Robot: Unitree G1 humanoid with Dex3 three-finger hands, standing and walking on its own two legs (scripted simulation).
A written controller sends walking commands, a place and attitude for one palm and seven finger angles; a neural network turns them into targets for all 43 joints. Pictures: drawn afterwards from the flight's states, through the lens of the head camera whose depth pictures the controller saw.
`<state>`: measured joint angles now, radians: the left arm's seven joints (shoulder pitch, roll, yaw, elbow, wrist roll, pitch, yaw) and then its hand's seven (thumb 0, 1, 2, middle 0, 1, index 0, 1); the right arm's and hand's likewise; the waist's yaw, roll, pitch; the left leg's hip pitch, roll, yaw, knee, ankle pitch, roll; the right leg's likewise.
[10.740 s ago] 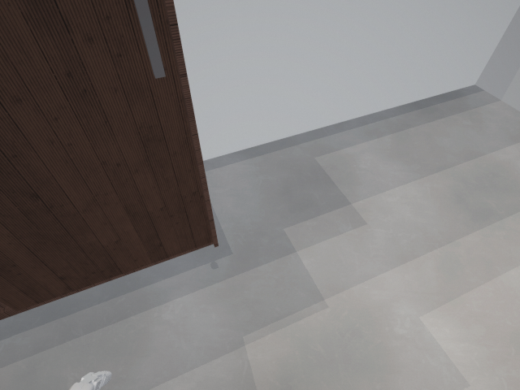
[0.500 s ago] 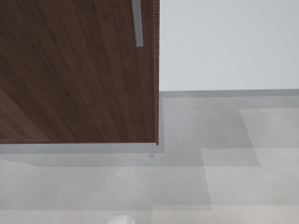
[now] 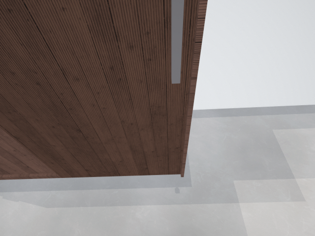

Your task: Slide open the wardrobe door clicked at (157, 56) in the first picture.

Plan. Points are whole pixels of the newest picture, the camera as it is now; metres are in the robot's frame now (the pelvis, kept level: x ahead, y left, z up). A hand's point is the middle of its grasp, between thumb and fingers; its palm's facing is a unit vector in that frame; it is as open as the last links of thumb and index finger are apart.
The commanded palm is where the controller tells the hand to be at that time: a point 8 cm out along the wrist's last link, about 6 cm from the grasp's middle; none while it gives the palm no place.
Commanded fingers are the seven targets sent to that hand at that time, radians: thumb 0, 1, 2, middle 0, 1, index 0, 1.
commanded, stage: shuffle to correct the standing spot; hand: right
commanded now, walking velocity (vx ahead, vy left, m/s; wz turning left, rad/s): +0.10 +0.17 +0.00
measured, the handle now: (176, 27) +0.52 -0.02 +0.26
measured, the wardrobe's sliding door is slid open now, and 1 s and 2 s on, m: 0.00 0.00 0.00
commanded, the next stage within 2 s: come to a stop and stand still in 0.14 s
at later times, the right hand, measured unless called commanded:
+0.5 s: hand (194, 224) +0.19 -0.08 -0.16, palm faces -0.02 +0.97 -0.25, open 7.4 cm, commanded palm none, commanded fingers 0.00 -0.90 -0.90 0.20 0.30 0.20 0.30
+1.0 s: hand out of the picture +0.07 -0.14 -0.17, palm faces +0.06 +0.98 -0.21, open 7.4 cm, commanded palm none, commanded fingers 0.00 -0.90 -0.90 0.20 0.30 0.20 0.30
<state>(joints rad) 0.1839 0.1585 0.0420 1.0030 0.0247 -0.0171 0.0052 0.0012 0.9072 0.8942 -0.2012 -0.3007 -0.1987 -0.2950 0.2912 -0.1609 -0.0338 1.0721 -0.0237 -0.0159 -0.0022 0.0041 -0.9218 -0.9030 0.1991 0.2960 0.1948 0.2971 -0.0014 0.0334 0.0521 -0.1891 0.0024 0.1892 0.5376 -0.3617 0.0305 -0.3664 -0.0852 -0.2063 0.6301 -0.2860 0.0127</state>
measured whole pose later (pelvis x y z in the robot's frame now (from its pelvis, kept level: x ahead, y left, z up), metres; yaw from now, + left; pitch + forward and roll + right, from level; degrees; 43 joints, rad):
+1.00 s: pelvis +0.06 +0.06 +0.01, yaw +1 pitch +1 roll +0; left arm 0.18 0.13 0.03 0.95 0.01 0.01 0.03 -0.01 0.92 0.89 -0.21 -0.30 -0.20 -0.30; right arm 0.25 -0.22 -0.07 1.03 -0.02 0.06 -0.03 0.00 -0.91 -0.90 0.20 0.30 0.19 0.30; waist -0.03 0.06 0.06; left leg -0.40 0.05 0.02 0.99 -0.41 -0.05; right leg -0.25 0.01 -0.13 0.44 -0.20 -0.07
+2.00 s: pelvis +0.04 +0.08 +0.00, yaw +1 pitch -1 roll +0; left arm 0.30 0.16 0.00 1.06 0.02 -0.01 0.03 0.02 0.93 0.89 -0.20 -0.30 -0.20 -0.30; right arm 0.33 -0.13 0.01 1.07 -0.01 -0.03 -0.05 0.00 -0.91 -0.90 0.20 0.30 0.19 0.30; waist 0.01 -0.01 0.01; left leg -0.13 0.01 0.07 0.53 -0.38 0.02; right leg -0.29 -0.02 -0.12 0.56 -0.25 -0.04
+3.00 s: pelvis +0.01 +0.09 -0.02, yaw +0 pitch +4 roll +0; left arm 0.19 0.23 0.03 0.66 -0.03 -0.20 0.02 0.01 0.90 0.89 -0.21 -0.30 -0.20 -0.30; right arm 0.30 -0.22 -0.16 0.13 0.24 -0.42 0.24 0.00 -0.77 -0.84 0.20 0.39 0.20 0.39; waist 0.05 0.00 -0.09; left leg -0.42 0.01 0.07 0.79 -0.45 0.03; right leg -0.55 -0.03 -0.10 0.74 -0.26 -0.03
